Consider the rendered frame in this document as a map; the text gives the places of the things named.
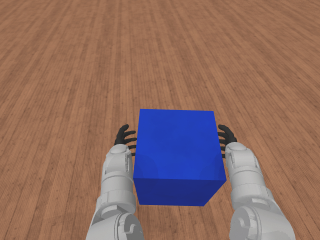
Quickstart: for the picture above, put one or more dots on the carton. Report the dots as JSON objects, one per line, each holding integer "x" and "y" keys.
{"x": 178, "y": 158}

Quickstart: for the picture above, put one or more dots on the robot right hand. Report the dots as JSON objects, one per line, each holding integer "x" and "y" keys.
{"x": 228, "y": 135}

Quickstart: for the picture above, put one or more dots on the right robot upper arm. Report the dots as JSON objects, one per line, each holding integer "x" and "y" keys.
{"x": 253, "y": 223}

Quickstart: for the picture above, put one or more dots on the left robot upper arm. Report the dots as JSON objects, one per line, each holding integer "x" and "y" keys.
{"x": 122, "y": 226}

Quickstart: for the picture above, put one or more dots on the robot right forearm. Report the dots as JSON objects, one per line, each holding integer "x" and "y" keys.
{"x": 247, "y": 181}

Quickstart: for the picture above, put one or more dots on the robot left hand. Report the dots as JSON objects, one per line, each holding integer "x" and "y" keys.
{"x": 120, "y": 137}

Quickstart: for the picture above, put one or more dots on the robot left forearm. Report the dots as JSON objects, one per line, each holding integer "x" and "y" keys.
{"x": 116, "y": 194}

